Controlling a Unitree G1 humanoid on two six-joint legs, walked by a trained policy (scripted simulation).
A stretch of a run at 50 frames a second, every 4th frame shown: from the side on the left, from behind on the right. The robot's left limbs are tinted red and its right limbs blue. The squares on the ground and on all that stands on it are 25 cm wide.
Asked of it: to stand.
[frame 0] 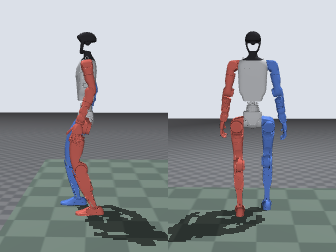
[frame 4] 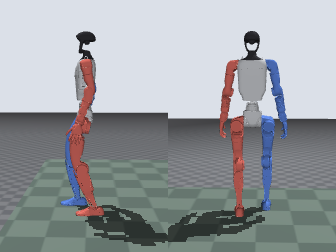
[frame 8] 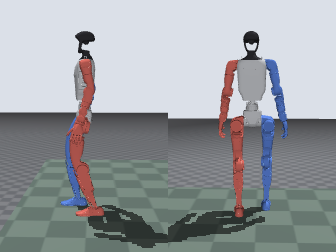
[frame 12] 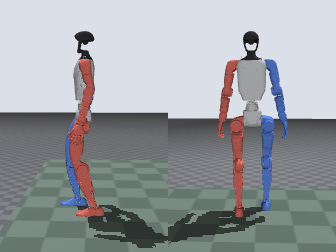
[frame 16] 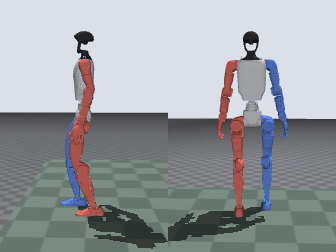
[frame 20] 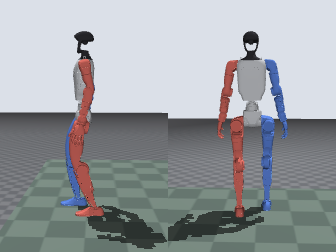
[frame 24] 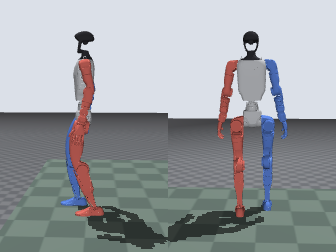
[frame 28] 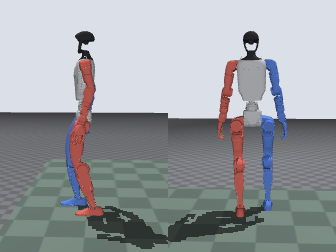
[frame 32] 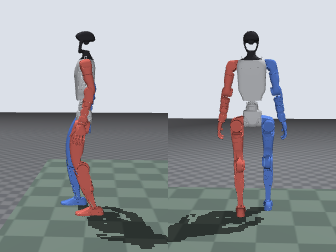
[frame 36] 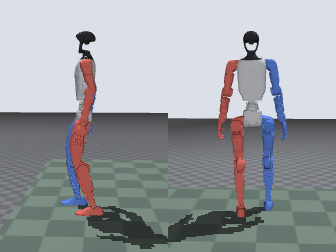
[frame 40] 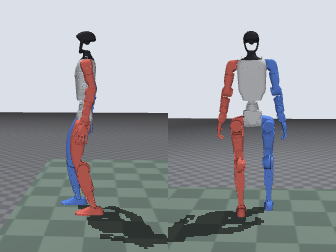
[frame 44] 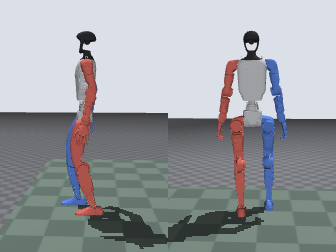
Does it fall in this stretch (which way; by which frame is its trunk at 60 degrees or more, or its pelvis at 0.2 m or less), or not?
no
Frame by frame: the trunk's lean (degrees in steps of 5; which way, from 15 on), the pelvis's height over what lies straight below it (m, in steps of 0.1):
0: 0, 0.8
4: 0, 0.8
8: 0, 0.8
12: 0, 0.8
16: 0, 0.8
20: 0, 0.8
24: 0, 0.8
28: 0, 0.8
32: 0, 0.8
36: 0, 0.8
40: 0, 0.8
44: 0, 0.8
